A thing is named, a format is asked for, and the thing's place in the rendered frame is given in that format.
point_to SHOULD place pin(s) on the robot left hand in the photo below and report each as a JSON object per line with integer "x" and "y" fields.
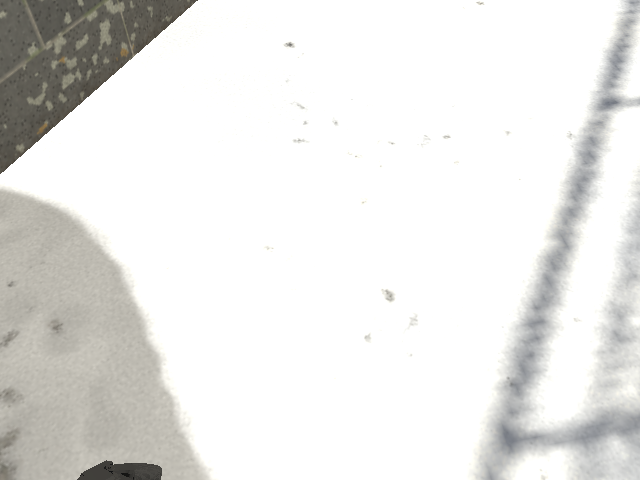
{"x": 127, "y": 471}

